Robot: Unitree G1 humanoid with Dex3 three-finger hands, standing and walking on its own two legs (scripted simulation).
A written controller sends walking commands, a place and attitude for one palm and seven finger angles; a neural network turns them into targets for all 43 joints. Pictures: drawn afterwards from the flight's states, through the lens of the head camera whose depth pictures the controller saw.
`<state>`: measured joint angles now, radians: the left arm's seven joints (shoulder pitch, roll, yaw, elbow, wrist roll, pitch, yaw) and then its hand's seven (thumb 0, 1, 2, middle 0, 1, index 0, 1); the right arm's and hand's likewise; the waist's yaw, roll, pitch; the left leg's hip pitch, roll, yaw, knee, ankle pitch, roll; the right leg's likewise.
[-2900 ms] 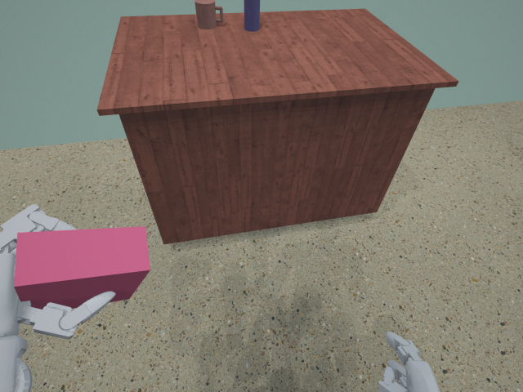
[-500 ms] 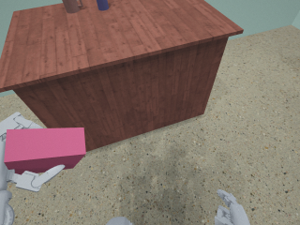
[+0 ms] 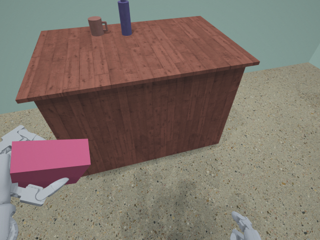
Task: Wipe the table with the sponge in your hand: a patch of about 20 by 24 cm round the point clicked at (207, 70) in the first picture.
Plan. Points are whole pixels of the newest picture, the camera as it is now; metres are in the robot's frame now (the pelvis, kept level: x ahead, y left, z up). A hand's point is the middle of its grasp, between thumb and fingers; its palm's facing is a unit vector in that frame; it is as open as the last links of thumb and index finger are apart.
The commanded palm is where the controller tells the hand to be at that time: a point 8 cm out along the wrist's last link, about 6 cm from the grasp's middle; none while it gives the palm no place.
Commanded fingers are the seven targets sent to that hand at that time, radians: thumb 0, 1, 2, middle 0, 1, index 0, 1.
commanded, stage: take the last steps up to it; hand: left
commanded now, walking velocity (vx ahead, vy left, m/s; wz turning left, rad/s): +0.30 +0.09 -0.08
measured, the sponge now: (60, 165) +0.22 +0.22 +0.15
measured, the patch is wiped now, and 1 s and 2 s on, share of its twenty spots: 0.00 0.00 0.00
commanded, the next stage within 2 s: come to a stop and stand still in 1.48 s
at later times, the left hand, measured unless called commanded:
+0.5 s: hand (77, 122) +0.32 +0.21 +0.17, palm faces +0.32 -0.80 -0.51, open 9.6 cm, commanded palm +0.26 +0.26 +0.18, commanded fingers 0.00 0.10 1.30 -1.20 -1.60 -1.20 -1.60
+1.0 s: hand (91, 93) +0.43 +0.22 +0.16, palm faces +0.41 -0.77 -0.48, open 9.6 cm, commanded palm +0.37 +0.26 +0.18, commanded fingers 0.00 0.10 1.30 -1.20 -1.60 -1.20 -1.60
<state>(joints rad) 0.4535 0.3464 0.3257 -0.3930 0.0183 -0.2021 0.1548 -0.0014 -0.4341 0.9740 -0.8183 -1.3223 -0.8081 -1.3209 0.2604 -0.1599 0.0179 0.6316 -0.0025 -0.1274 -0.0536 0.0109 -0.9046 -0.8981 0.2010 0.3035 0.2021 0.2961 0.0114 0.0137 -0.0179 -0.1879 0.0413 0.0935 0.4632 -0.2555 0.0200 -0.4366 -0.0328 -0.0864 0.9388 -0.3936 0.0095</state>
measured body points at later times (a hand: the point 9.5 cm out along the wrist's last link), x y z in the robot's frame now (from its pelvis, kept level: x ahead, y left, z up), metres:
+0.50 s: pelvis +0.10 -0.01 +0.00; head +0.15 -0.02 +0.45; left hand +0.29 +0.25 +0.20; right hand +0.24 -0.30 -0.09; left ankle +0.18 +0.12 -0.72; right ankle +0.03 -0.11 -0.74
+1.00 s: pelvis +0.21 -0.02 -0.02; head +0.23 -0.05 +0.43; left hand +0.40 +0.26 +0.19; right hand +0.35 -0.24 -0.14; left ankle +0.17 +0.10 -0.70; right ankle +0.22 -0.10 -0.74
